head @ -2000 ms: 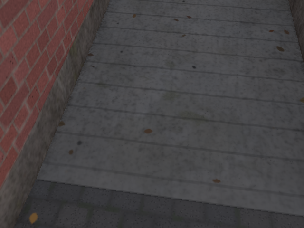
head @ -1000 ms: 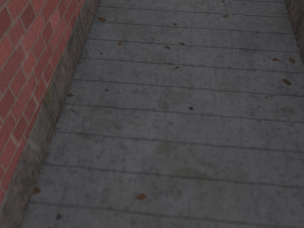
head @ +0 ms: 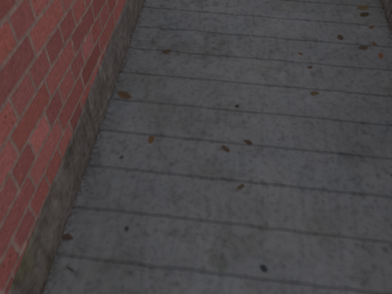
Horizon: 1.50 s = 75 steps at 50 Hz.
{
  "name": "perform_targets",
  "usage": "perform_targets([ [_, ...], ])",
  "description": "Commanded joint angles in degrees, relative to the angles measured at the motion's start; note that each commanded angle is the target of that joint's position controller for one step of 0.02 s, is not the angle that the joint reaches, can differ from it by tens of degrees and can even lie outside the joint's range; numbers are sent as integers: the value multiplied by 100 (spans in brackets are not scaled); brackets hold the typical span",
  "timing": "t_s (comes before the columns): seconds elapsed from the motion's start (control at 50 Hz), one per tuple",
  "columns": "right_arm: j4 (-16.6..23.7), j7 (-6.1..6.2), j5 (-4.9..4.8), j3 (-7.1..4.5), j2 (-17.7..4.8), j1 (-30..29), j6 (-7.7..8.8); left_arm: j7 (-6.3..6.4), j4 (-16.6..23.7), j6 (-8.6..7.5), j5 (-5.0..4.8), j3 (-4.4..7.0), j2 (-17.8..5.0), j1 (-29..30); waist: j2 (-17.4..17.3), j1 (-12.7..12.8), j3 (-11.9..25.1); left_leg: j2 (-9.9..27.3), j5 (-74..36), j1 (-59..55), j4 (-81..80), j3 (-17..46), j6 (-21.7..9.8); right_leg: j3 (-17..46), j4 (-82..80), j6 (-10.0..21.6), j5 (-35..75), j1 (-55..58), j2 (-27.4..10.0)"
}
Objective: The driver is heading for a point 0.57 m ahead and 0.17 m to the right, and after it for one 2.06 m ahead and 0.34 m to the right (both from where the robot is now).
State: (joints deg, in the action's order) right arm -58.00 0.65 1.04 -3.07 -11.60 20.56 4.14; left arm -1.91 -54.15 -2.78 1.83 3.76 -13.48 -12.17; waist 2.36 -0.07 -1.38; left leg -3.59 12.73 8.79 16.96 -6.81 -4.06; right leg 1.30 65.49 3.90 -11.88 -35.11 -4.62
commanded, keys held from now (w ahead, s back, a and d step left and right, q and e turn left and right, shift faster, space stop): w+e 0.74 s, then w+q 0.26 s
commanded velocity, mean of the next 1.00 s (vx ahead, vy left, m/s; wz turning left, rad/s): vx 0.50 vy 0.00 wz -0.38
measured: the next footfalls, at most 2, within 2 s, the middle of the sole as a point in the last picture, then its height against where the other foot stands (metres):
right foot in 0.34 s outside the picture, level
left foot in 0.90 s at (240, 238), level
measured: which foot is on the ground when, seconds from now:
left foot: down 0.00-0.36, up 0.38-0.88, down 0.90-1.00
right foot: up 0.00-0.32, down 0.34-0.92, up 0.94-1.00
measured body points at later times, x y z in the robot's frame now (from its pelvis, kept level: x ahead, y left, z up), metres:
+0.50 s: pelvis +0.27 -0.09 +0.01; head +0.30 -0.10 +0.46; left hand +0.40 +0.15 -0.12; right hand +0.30 -0.36 -0.12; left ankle +0.25 +0.08 -0.61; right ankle +0.30 -0.13 -0.72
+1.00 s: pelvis +0.56 -0.16 +0.03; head +0.58 -0.16 +0.48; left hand +0.69 +0.07 -0.11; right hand +0.58 -0.45 -0.09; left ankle +0.65 -0.13 -0.69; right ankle +0.36 -0.16 -0.60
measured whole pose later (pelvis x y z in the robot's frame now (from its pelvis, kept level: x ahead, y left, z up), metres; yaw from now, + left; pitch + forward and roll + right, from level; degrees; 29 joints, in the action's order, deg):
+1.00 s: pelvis +0.56 -0.16 +0.03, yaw -24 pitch +0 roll +1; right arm -45.9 0.2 0.8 -1.2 -14.1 9.9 2.4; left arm -0.6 -50.8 -4.6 2.7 2.0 -14.1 -20.5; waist 1.3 0.9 -2.0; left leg -4.7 17.6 24.0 35.9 -3.6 -7.5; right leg 3.4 65.5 4.2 -20.6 -12.9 6.9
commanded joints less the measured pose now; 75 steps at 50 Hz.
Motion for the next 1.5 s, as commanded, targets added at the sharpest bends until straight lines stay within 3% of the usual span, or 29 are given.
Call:
perform_targets([
  [0.02, 225, 32, 39, -70, -462, 289, 134, -57, 270, 116, 50, 24, -72, 22, -671, 3, -305, 1631, 307, -118, -1296, 1110, -604, 124, 105, -135, 384, -1029, -96],
  [0.1, 216, 28, 23, -111, -626, 435, 278, -25, 664, 84, -18, 10, -60, 904, -496, -111, -421, 1625, -353, -343, -1457, 584, -564, -2, -584, -173, 933, -1366, 68],
  [0.14, 167, 41, 19, -20, -397, 515, 315, -61, 712, 128, -30, -60, 52, 1027, -592, -87, -373, 1577, -711, -495, -1388, 216, -544, -241, -969, -123, 1032, -1099, 65],
  [0.24, -55, 118, 71, -33, -514, 948, 221, -98, 1044, 196, 53, -131, 111, 1605, -637, -210, -621, 1921, -2638, -1387, -893, -319, -482, -878, -2010, 235, 164, -755, 138],
  [0.32, 141, 131, 49, -153, -1083, 646, 82, -68, 790, 140, 83, 63, -227, 168, -924, 511, 451, 2115, -6124, -1629, 1972, -724, -298, -1298, -2821, 773, -937, 1319, 1081],
  [0.34, 293, 127, -67, -127, -1016, 536, 64, -62, 559, 61, 130, 197, -485, -781, -710, 968, 943, 1927, -4939, -633, 3433, -771, -142, -696, -3586, 960, -729, 2892, 1008],
  [0.36, 702, 30, -231, 38, -333, 684, 88, 24, 571, 23, 180, 387, -1213, -1250, 738, 798, 1577, 1184, -889, 1988, 5696, -667, 201, 2334, -4092, 1756, -1481, 5016, -890],
  [0.38, 978, -98, -125, -95, -734, 128, 219, 50, 639, 119, -111, 443, -1367, -1313, 573, 768, 2045, 266, 1492, 3004, 6754, 594, 215, 4792, -5254, 2073, -1388, 5260, -1497],
  [0.42, 1186, -111, -70, -100, -640, -547, 331, 146, 587, 113, -124, 359, -1049, -655, -540, 381, 645, 868, 454, 3540, 6590, 929, 106, 3093, -5130, 1579, -329, 3939, -1162],
  [0.46, 1129, -94, 72, -84, -461, -266, 213, 167, 639, 4, -152, 231, -597, -163, -606, -131, 205, 1117, 207, 2886, 5900, 919, 160, 1832, -5175, 1137, 783, 2749, -477],
  [0.54, 1327, -194, 222, -78, -405, -521, -187, 133, 637, -162, -187, 208, -680, -500, -222, -136, 296, 1077, -13, 2952, 5486, 706, 419, 1212, -5287, 1031, 1901, 2507, -96],
  [0.7, 2040, -93, 184, 41, -527, -2348, -297, 201, 417, -124, -183, 134, -845, -1627, 134, 452, -17, 807, -522, 4357, 4299, 587, 796, 1773, -5444, 766, 2094, 3805, -228],
  [0.8, 2242, -189, 101, 260, -403, -2761, -234, 247, 368, -160, -140, 5, -643, -1853, 425, 537, -50, 561, -502, 3558, 3091, 198, 334, 1360, -5340, 792, 3657, 4096, -186],
  [0.86, 2007, -74, 79, 189, -651, -1975, -177, 265, 345, -234, -10, 24, -958, -1605, 636, 58, 347, -28, 81, 1722, 2498, -143, -149, 1018, -4537, 446, 6876, 4088, -305],
  [0.9, 1465, 48, -15, 39, -1005, -212, -76, 297, 430, -271, 1, 66, -1030, -1120, 533, -937, 1069, 6, -329, 130, 1549, 304, -473, 783, -2626, 266, 6825, 3984, -257],
  [0.92, 1216, 115, 65, -97, -1495, 698, -34, 290, 651, -299, 32, -16, -745, -1191, -422, -1072, 1686, 1166, 400, -1239, 1329, 1867, -784, 562, -835, 186, 4401, 2979, 152],
  [0.94, 1191, 55, 115, -189, -1903, 476, -90, 192, 624, -268, -54, -81, -182, -2047, -2158, -231, 1923, 2591, -149, -2602, 663, 4874, -1688, 229, 1165, -183, -1543, 711, 1340],
  [0.96, 1268, -36, -146, -105, -1360, -42, -151, 161, 694, -284, 202, -38, -773, -1582, -1268, -234, 1300, 2226, 909, -1908, -142, 5789, -1691, 515, 1529, -3, -1259, -105, 1101],
  [0.98, 1417, -40, -104, -38, -961, -742, -162, 90, 812, -307, 136, -13, -847, -936, -659, -47, 349, 2006, 1402, -980, -153, 4529, -1527, 493, 1438, -20, -545, -374, 712],
  [1.04, 1220, -92, -94, 79, -489, -566, -81, 39, 1095, -238, 53, -131, -540, -514, -311, 144, -45, 1207, -215, 44, -459, 2854, -1144, 269, 603, -241, -174, -8, 316],
  [1.14, 1128, -147, -62, -112, -1113, -85, -8, 41, 1485, 50, 136, -243, -299, -16, -656, 180, 19, 895, -1236, 558, -611, 2206, -1259, -184, -658, -551, -108, 142, 285],
  [1.26, 1079, -88, -22, -212, -1146, 586, -28, 37, 2004, 35, -20, -304, -268, 1493, -711, -455, -60, 922, -1770, -52, -352, 2377, -923, -351, -2626, -726, 430, 280, 496],
  [1.32, 1178, -16, -36, -249, -1311, 320, -18, 113, 2008, -41, -84, -232, -445, 1164, -717, -154, 120, 1125, -2200, -84, 83, 2730, -762, -247, -3122, -570, 45, 1015, 615],
  [1.36, 1326, -75, -36, -285, -1358, -39, 7, 231, 1688, -149, -49, -100, -733, -23, -555, 441, 743, 744, -2841, 392, 1308, 2435, -404, -206, -3771, -262, 18, 2870, 665],
  [1.38, 1551, -111, -131, -208, -1045, -174, 62, 350, 1625, -198, 97, 47, -1251, -976, 66, 883, 1537, 305, -1922, 1130, 2917, 1981, -145, 1125, -4206, 101, -1018, 4262, -584],
  [1.4, 1784, -112, -244, -99, -563, 392, 40, 378, 1626, -110, 184, 182, -1789, -1132, 1358, 585, 2209, -470, 1534, 2720, 4318, 1297, 17, 3697, -4985, 727, -2513, 5462, -2018],
  [1.42, 1608, -81, -24, -130, -914, 409, -75, 375, 1631, -44, 162, 132, -1368, -760, 880, 367, 1630, 20, 1738, 3287, 5195, 1226, -48, 4365, -5280, 891, -3570, 4777, -2065],
  [1.46, 1664, -182, 78, -150, -882, -124, -153, 321, 1654, -96, 44, -71, -602, -153, -142, 167, 549, 441, 838, 3168, 5334, 1134, -21, 2658, -5314, 682, -2094, 3426, -1498],
  [1.5, 1728, -287, 111, -136, -744, -155, -263, 294, 1499, -180, 13, -111, -467, -167, 196, -26, 314, 630, 640, 2913, 5246, 1056, 75, 1390, -5437, 428, -808, 2847, -1040],
])
Keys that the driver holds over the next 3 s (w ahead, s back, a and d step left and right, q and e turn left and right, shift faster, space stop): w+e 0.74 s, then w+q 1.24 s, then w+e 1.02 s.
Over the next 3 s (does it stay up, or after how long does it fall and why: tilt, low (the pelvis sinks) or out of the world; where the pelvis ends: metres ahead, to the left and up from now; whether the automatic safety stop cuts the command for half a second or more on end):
stays up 1.64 -0.22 0.11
